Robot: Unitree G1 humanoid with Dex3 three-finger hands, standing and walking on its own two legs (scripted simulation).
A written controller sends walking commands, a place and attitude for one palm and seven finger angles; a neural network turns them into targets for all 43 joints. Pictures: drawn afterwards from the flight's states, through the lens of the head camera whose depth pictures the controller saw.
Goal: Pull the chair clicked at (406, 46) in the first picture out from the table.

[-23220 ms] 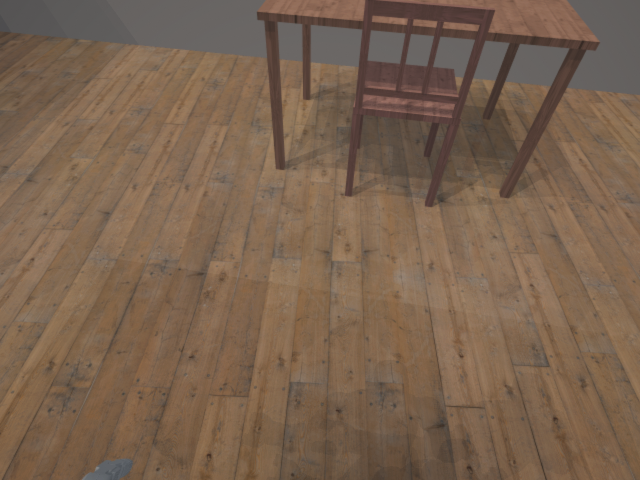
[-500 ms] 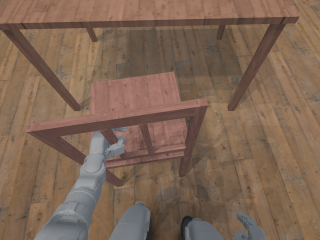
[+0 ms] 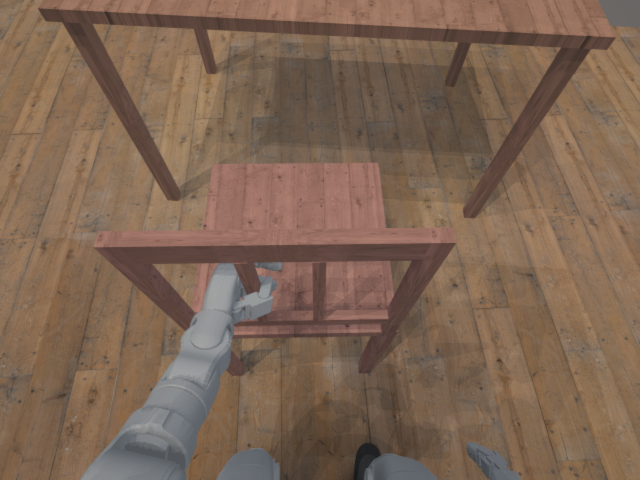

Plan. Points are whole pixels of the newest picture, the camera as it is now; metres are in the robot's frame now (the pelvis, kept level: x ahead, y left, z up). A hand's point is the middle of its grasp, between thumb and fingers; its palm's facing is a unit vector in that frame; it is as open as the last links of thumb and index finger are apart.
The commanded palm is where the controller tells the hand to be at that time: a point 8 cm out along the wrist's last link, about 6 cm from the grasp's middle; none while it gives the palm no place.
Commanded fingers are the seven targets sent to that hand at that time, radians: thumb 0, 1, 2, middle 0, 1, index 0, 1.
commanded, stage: step backward, pulling the chair out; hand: left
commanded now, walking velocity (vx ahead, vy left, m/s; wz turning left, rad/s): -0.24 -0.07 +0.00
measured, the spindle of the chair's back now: (254, 291) +0.36 +0.12 -0.10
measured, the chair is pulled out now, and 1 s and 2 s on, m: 0.46 0.57 0.57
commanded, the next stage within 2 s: stop walking, hand still on the chair in 0.22 s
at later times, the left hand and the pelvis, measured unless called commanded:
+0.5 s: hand (242, 362) +0.25 +0.12 -0.07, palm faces -0.04 -0.99 -0.13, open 5.0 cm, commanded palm +0.24 +0.17 -0.06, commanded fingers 0.00 0.90 0.90 -0.50 -1.45 -0.50 -1.45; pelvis -0.09 +0.00 -0.01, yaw -1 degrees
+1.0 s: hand (238, 375) +0.23 +0.12 -0.07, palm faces -0.09 -0.99 -0.11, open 4.9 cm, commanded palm +0.22 +0.18 -0.06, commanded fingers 0.00 0.90 0.90 -0.50 -1.45 -0.50 -1.45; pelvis -0.07 +0.02 +0.00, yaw -3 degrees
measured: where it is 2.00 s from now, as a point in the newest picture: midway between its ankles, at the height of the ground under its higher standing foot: outside the picture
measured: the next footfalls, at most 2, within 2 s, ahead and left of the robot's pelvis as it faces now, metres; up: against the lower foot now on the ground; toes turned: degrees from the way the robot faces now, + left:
right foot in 0.38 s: -0.03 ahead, -0.13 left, +0.00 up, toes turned -4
